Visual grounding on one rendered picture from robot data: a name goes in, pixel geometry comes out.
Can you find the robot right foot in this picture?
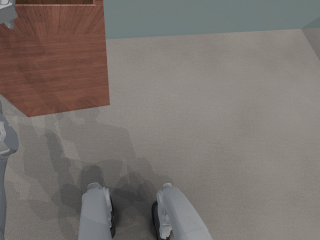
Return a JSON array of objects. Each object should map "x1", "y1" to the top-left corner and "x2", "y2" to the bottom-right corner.
[{"x1": 151, "y1": 201, "x2": 171, "y2": 240}]

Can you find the left robot upper arm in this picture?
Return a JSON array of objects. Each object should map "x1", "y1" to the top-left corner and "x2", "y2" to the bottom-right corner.
[{"x1": 0, "y1": 113, "x2": 19, "y2": 240}]

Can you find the cabinet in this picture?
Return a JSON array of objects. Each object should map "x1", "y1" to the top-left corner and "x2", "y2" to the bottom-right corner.
[{"x1": 0, "y1": 0, "x2": 110, "y2": 118}]

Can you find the robot left hand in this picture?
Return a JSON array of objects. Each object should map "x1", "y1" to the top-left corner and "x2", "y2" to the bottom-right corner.
[{"x1": 0, "y1": 0, "x2": 18, "y2": 29}]

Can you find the robot left foot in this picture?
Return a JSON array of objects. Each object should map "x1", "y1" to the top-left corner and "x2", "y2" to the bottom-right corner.
[{"x1": 110, "y1": 196, "x2": 116, "y2": 238}]

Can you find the robot foot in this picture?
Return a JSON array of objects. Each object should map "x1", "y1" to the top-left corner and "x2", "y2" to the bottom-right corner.
[
  {"x1": 110, "y1": 196, "x2": 116, "y2": 238},
  {"x1": 151, "y1": 201, "x2": 171, "y2": 240}
]

